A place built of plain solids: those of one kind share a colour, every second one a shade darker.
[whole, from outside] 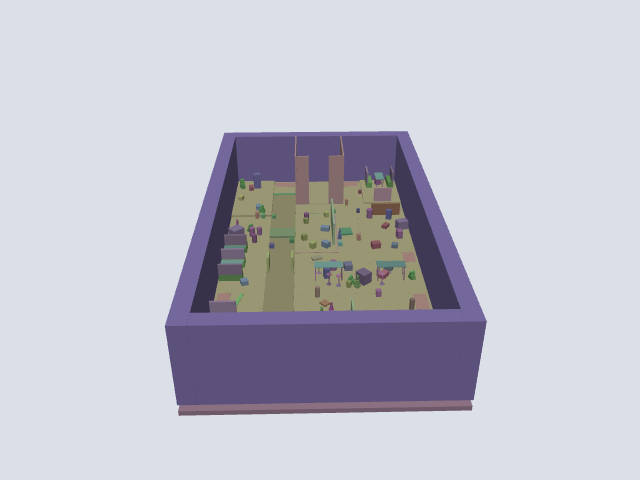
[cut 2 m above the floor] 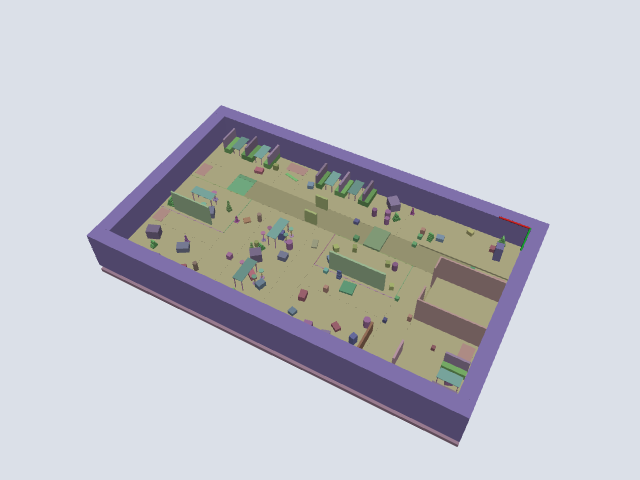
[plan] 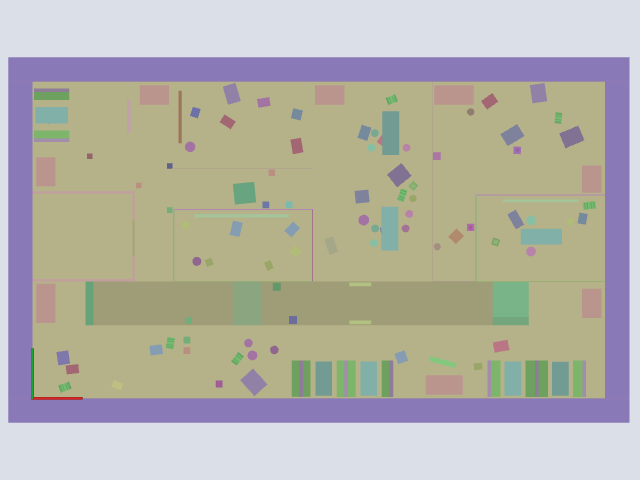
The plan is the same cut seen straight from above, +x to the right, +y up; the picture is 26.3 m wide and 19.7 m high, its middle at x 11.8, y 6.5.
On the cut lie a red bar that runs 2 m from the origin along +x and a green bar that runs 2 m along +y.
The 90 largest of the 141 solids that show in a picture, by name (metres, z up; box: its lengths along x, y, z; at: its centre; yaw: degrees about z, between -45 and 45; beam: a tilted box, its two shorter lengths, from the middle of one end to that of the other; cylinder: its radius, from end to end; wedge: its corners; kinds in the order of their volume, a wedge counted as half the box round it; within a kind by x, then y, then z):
{
 "wall_1": {"box": [1.0, 13.0, 5.0], "at": [-0.5, 6.5, 1.5]},
 "wall_2": {"box": [25.5, 1.0, 5.0], "at": [11.75, -0.5, 1.5]},
 "wall_3": {"box": [25.5, 1.0, 5.0], "at": [11.75, 13.5, 1.5]},
 "wall_4": {"box": [1.0, 13.0, 5.0], "at": [24.0, 6.5, 1.5]},
 "floor_1": {"box": [2.18, 1.8, 1.0], "at": [1.09, 3.9, -0.5]},
 "floor_2": {"box": [4.2, 3.7, 1.0], "at": [2.1, 6.65, -0.5]},
 "floor_3": {"box": [4.2, 1.6, 1.0], "at": [2.1, 9.3, -0.5]},
 "floor_4": {"box": [4.2, 2.9, 1.1], "at": [2.1, 11.55, -0.45]},
 "floor_5": {"box": [6.15, 3.0, 1.12], "at": [3.08, 1.5, -0.44]},
 "floor_6": {"box": [1.6, 8.2, 1.0], "at": [5.0, 8.9, -0.5]},
 "floor_7": {"box": [1.7, 3.0, 1.0], "at": [7.0, 1.5, -0.5]},
 "floor_8": {"box": [5.7, 2.95, 1.0], "at": [8.65, 6.28, -0.5]},
 "floor_9": {"box": [5.7, 1.7, 1.0], "at": [8.65, 8.6, -0.5]},
 "floor_10": {"box": [5.7, 3.55, 1.0], "at": [8.65, 11.22, -0.5]},
 "floor_11": {"box": [16.39, 1.8, 1.0], "at": [10.7, 3.9, -0.5]},
 "floor_12": {"box": [8.2, 3.0, 1.0], "at": [11.95, 1.5, -0.5]},
 "floor_13": {"box": [1.4, 8.2, 1.0], "at": [12.2, 8.9, -0.5]},
 "floor_14": {"box": [3.5, 8.2, 1.0], "at": [14.65, 8.9, -0.5]},
 "floor_15": {"box": [1.7, 3.0, 1.0], "at": [16.9, 1.5, -0.5]},
 "floor_16": {"box": [1.8, 8.2, 1.0], "at": [17.3, 8.9, -0.5]},
 "floor_17": {"box": [5.75, 3.0, 1.0], "at": [20.62, 1.5, -0.5]},
 "floor_18": {"box": [5.3, 3.55, 1.0], "at": [20.85, 6.58, -0.5]},
 "floor_19": {"box": [5.3, 1.3, 1.0], "at": [20.85, 9.0, -0.5]},
 "floor_20": {"box": [5.3, 3.35, 1.0], "at": [20.85, 11.32, -0.5]},
 "floor_21": {"box": [3.13, 1.8, 1.0], "at": [21.93, 3.9, -0.5]},
 "floor_base_1": {"box": [25.5, 15.0, 0.3], "at": [11.75, 6.5, -1.57]},
 "part_1": {"box": [4.2, 0.1, 4.05], "at": [2.1, 4.85, 1.98]},
 "part_2": {"box": [4.2, 0.1, 4.05], "at": [2.1, 8.45, 1.98]},
 "part_3": {"box": [0.1, 0.94, 4.05], "at": [4.15, 5.37, 1.98]},
 "part_4": {"box": [0.1, 1.06, 4.05], "at": [4.15, 7.87, 1.98]},
 "bench_seat_1": {"box": [1.45, 0.47, 0.45], "at": [0.79, 10.76, 0.33]},
 "bench_seat_2": {"box": [1.45, 0.47, 0.45], "at": [0.79, 12.48, 0.33]},
 "bench_seat_3": {"box": [0.78, 1.5, 0.45], "at": [11.03, 0.81, 0.23]},
 "bench_seat_4": {"box": [0.78, 1.5, 0.45], "at": [12.88, 0.81, 0.23]},
 "bench_seat_5": {"box": [0.47, 1.5, 0.45], "at": [14.57, 0.81, 0.23]},
 "bench_seat_6": {"box": [0.54, 1.5, 0.45], "at": [18.94, 0.81, 0.23]},
 "bench_seat_7": {"box": [0.93, 1.5, 0.45], "at": [20.7, 0.81, 0.23]},
 "bench_seat_8": {"box": [0.54, 1.5, 0.45], "at": [22.45, 0.81, 0.23]},
 "floor_hatch_1": {"box": [1.48, 1.46, 1.0], "at": [19.63, 4.07, -0.5]},
 "flight_case_1": {"box": [0.55, 0.78, 0.65], "at": [8.18, 12.5, 0.33], "yaw": 16.7},
 "flight_case_2": {"box": [0.72, 0.88, 0.66], "at": [9.08, 0.66, 0.33], "yaw": 42.0},
 "flight_case_3": {"box": [0.76, 0.67, 0.73], "at": [15.05, 9.16, 0.36], "yaw": 38.5},
 "flight_case_4": {"box": [0.61, 0.76, 0.51], "at": [20.77, 12.53, 0.26], "yaw": 8.1},
 "flight_case_5": {"box": [0.85, 0.66, 0.71], "at": [22.14, 10.73, 0.35], "yaw": 22.6},
 "screenN_1": {"box": [3.85, 0.14, 1.69], "at": [8.58, 7.49, 0.84]},
 "screenN_2": {"box": [3.1, 0.11, 1.74], "at": [20.86, 8.11, 0.87]},
 "bench_back_1": {"box": [1.45, 0.14, 0.85], "at": [0.79, 10.6, 0.97]},
 "bench_back_2": {"box": [1.45, 0.14, 0.85], "at": [0.79, 12.64, 0.97]},
 "bench_back_3": {"box": [0.16, 1.5, 0.75], "at": [11.03, 0.81, 0.82]},
 "bench_back_4": {"box": [0.16, 1.5, 0.75], "at": [12.88, 0.81, 0.82]},
 "bench_back_5": {"box": [0.16, 1.5, 0.75], "at": [14.72, 0.81, 0.82]},
 "bench_back_6": {"box": [0.15, 1.5, 0.8], "at": [18.75, 0.81, 0.85]},
 "bench_back_7": {"box": [0.15, 1.5, 0.8], "at": [20.7, 0.81, 0.85]},
 "bench_back_8": {"box": [0.15, 1.5, 0.8], "at": [22.64, 0.81, 0.85]},
 "floor_gap_cover_1": {"box": [0.32, 1.8, 0.9], "at": [2.34, 3.9, -0.45]},
 "keg_1": {"cylinder": 0.21, "from": [6.47, 10.32, 0.0], "to": [6.47, 10.32, 0.67]},
 "keg_2": {"cylinder": 0.18, "from": [6.75, 5.62, 0.0], "to": [6.75, 5.62, 0.54]},
 "keg_3": {"cylinder": 0.2, "from": [9.03, 1.76, 0.0], "to": [9.03, 1.76, 0.64]},
 "keg_4": {"box": [0.51, 0.36, 0.56], "at": [9.49, 12.15, 0.28], "yaw": 8.9},
 "keg_5": {"cylinder": 0.17, "from": [9.93, 1.99, 0.0], "to": [9.93, 1.99, 0.6]},
 "keg_6": {"cylinder": 0.22, "from": [13.6, 7.32, 0.0], "to": [13.6, 7.32, 0.62]},
 "monitor_wedge_1": {"box": [0.57, 0.52, 0.39], "at": [13.53, 8.28, 0.2], "yaw": 6.0},
 "monitor_wedge_2": {"box": [0.81, 0.58, 0.43], "at": [19.7, 10.8, 0.21], "yaw": 31.3},
 "monitor_wedge_3": {"box": [0.4, 0.71, 0.49], "at": [19.84, 7.34, 0.25], "yaw": 30.1},
 "step_hump_1": {"box": [1.2, 1.8, 0.2], "at": [8.82, 3.9, 0.05]},
 "low_mat_1": {"box": [0.8, 1.62, 0.06], "at": [0.55, 3.9, -0.02]},
 "low_mat_2": {"box": [0.8, 1.2, 0.06], "at": [0.55, 9.3, -0.02]},
 "low_mat_3": {"box": [1.22, 0.8, 0.06], "at": [12.2, 12.45, -0.02]},
 "low_mat_4": {"box": [1.52, 0.8, 0.06], "at": [16.9, 0.55, -0.02]},
 "low_mat_5": {"box": [1.62, 0.8, 0.06], "at": [17.3, 12.45, -0.02]},
 "low_mat_6": {"box": [0.8, 1.2, 0.06], "at": [22.95, 3.9, -0.02]},
 "crate_1": {"box": [0.52, 0.37, 0.3], "at": [1.64, 1.2, 0.27], "yaw": 6.4},
 "crate_2": {"box": [0.44, 0.61, 0.4], "at": [10.85, 10.36, 0.2], "yaw": 10.3},
 "crate_3": {"box": [0.68, 0.4, 0.31], "at": [14.52, 10.48, 0.15], "yaw": -36.6},
 "crate_4": {"box": [0.57, 0.43, 0.29], "at": [18.76, 12.19, 0.14], "yaw": 35.4},
 "crate_5": {"box": [0.62, 0.43, 0.27], "at": [19.23, 2.14, 0.14], "yaw": 10.5},
 "carton_1": {"box": [0.52, 0.4, 0.3], "at": [5.08, 1.99, 0.27], "yaw": 7.5},
 "carton_2": {"box": [0.41, 0.6, 0.31], "at": [8.36, 6.96, 0.15], "yaw": -13.8},
 "carton_3": {"box": [0.4, 0.53, 0.4], "at": [10.66, 6.93, 0.2], "yaw": -42.8},
 "carton_4": {"box": [0.42, 0.57, 0.41], "at": [13.62, 10.9, 0.2], "yaw": -18.0},
 "carton_5": {"box": [0.44, 0.45, 0.31], "at": [15.14, 1.69, 0.15], "yaw": 19.2},
 "floor_hatch_cover_1": {"box": [1.48, 0.34, 0.7], "at": [19.63, 3.17, -0.35]},
 "speaker_stack_1": {"box": [0.49, 0.55, 1.2], "at": [1.26, 1.66, 0.72], "yaw": 8.4},
 "neck_1": {"box": [0.9, 0.16, 1.1], "at": [13.45, 3.12, 0.55]},
 "neck_2": {"box": [0.9, 0.16, 1.1], "at": [13.45, 4.68, 0.55]},
 "screenW_1": {"box": [0.14, 2.15, 0.93], "at": [6.06, 11.55, 0.47]},
 "screenE_1": {"box": [0.13, 1.35, 1.12], "at": [3.94, 11.57, 0.66]},
 "bin_1": {"box": [0.34, 0.4, 0.71], "at": [6.68, 11.73, 0.35], "yaw": -16.5},
 "bin_2": {"box": [0.4, 0.36, 0.69], "at": [14.49, 6.86, 0.34], "yaw": 10.5},
 "inway_podium_1": {"box": [0.88, 0.85, 0.18], "at": [8.7, 8.42, 0.04], "yaw": 5.8}
}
